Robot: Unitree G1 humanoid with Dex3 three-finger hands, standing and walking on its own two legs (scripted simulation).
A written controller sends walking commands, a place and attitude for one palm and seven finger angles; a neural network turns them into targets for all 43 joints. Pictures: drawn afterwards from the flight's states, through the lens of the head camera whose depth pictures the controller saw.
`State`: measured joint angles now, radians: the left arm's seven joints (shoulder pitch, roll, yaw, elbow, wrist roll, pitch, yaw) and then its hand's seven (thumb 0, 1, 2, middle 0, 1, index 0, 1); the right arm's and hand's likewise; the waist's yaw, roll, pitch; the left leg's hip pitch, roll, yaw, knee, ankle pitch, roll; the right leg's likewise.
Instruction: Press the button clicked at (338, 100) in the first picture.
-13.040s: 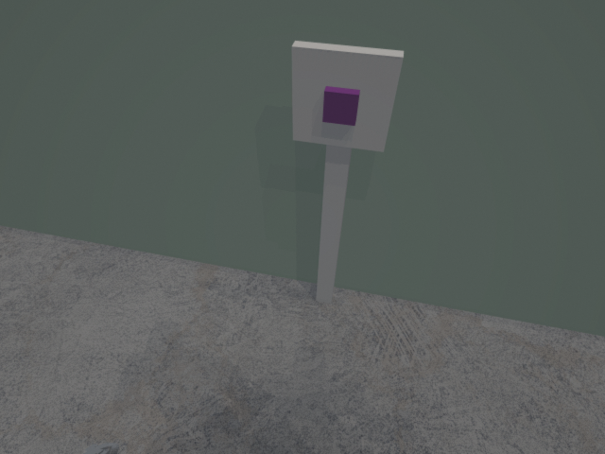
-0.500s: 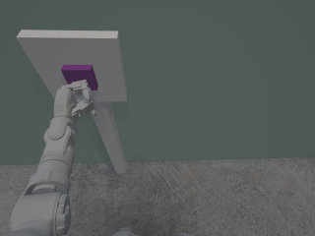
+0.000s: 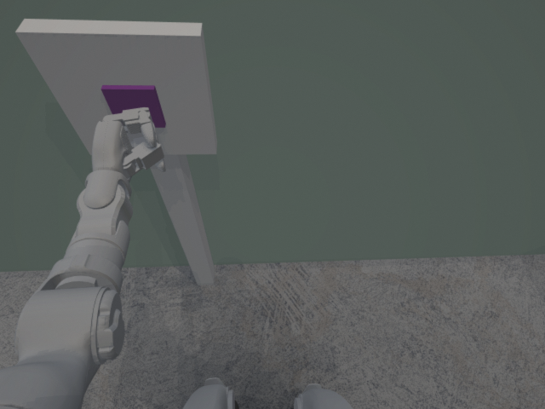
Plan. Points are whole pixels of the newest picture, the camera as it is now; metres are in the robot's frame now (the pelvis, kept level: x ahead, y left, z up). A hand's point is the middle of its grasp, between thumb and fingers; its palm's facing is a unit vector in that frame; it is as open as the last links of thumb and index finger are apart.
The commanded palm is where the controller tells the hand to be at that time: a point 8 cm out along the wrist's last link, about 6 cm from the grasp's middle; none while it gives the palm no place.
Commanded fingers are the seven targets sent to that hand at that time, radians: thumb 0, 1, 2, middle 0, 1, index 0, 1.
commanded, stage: hold the button down briefly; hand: left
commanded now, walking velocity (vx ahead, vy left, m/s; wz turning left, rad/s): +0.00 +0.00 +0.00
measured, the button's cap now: (136, 103) +0.53 +0.18 +0.13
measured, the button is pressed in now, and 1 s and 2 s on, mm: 12 0 0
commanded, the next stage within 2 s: pull the fist back off the button in 0.26 s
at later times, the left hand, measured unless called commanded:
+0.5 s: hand (158, 148) +0.48 +0.15 +0.09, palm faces +0.04 -1.00 -0.02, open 2.7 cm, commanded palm +0.47 +0.19 +0.10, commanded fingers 0.00 0.90 0.90 -1.30 -1.50 -1.30 -1.50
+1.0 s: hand (161, 162) +0.45 +0.14 +0.09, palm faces +0.01 -1.00 +0.00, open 2.9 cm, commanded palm +0.40 +0.19 +0.10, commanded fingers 0.00 0.90 0.90 -1.30 -1.50 -1.30 -1.50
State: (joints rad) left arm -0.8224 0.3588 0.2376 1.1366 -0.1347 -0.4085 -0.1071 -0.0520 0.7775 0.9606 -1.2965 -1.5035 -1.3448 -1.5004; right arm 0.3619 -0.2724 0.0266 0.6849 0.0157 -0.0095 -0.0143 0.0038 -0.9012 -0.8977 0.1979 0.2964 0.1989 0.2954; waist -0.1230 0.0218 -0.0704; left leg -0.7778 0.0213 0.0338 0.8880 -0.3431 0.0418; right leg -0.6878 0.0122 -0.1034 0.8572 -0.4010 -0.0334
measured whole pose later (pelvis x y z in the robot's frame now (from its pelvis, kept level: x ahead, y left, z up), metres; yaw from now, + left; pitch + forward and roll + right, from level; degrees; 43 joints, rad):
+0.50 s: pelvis -0.01 +0.00 +0.00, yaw +0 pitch +14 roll -2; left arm -0.86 0.37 0.23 1.17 -0.13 -0.42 -0.08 -0.05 0.78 0.97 -1.30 -1.50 -1.34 -1.50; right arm 0.38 -0.28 0.03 0.69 0.01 -0.04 -0.01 0.00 -0.90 -0.90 0.20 0.30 0.20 0.30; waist -0.14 0.02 -0.07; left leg -0.81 0.02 0.03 0.90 -0.33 0.05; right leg -0.72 0.01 -0.10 0.87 -0.39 -0.03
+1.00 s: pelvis +0.02 +0.00 +0.01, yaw -2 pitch +11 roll -1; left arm -0.55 0.27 0.21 0.83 -0.17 -0.37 -0.10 -0.02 0.89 0.92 -1.30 -1.50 -1.30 -1.50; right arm 0.34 -0.26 0.02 0.60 0.03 0.01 0.01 0.01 -0.90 -0.90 0.20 0.30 0.20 0.30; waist -0.08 0.03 -0.10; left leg -0.68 0.03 0.07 0.85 -0.37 0.04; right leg -0.60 0.02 -0.06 0.82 -0.41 -0.03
